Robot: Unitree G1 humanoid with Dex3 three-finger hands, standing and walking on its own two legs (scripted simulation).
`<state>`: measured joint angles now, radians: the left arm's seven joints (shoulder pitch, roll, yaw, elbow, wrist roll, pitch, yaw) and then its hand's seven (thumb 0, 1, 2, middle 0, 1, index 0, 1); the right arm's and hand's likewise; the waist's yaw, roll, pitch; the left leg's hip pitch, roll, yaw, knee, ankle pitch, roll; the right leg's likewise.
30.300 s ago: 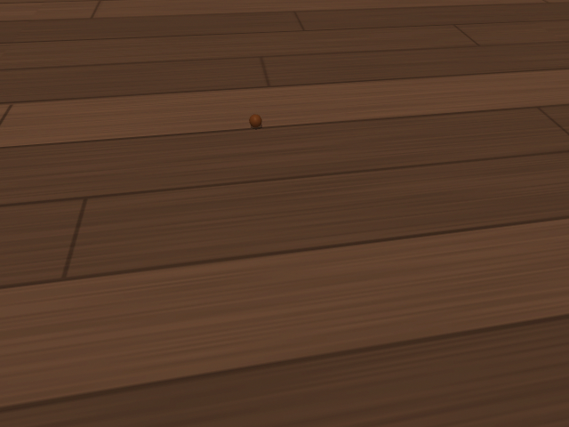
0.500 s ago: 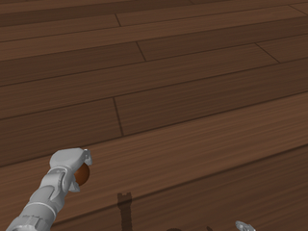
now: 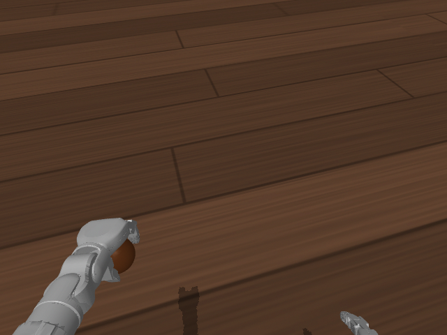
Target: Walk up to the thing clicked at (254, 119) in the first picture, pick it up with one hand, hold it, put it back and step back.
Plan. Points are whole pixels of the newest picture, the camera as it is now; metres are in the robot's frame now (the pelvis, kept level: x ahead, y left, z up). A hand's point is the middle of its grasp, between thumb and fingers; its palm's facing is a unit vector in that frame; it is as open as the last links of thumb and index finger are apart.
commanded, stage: hold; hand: left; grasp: from above
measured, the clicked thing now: (116, 255) +0.31 +0.23 -0.07
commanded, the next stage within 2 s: crouch in 1.00 s
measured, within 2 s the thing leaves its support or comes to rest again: neither
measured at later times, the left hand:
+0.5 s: hand (111, 262) +0.28 +0.21 -0.03, palm faces -0.43 -0.07 -0.90, open 9.7 cm
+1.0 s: hand (108, 262) +0.28 +0.22 -0.03, palm faces -0.44 -0.06 -0.90, open 9.7 cm
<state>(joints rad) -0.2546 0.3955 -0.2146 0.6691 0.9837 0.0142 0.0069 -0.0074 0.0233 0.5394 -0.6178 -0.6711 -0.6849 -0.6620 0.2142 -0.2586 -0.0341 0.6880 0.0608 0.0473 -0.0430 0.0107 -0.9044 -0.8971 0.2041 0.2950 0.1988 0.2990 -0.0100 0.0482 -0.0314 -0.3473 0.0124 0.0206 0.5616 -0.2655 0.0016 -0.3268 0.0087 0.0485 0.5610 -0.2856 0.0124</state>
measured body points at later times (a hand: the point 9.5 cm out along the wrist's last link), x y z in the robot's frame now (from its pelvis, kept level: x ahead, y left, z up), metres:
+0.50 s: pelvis -0.01 +0.00 +0.00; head -0.01 -0.03 +0.45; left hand +0.30 +0.21 +0.02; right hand +0.14 -0.26 -0.11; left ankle +0.01 +0.12 -0.73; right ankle +0.00 -0.13 -0.73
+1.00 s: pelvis -0.01 +0.00 +0.01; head +0.00 -0.02 +0.46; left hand +0.30 +0.22 +0.02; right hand +0.13 -0.25 -0.11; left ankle +0.01 +0.12 -0.73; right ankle +0.00 -0.13 -0.73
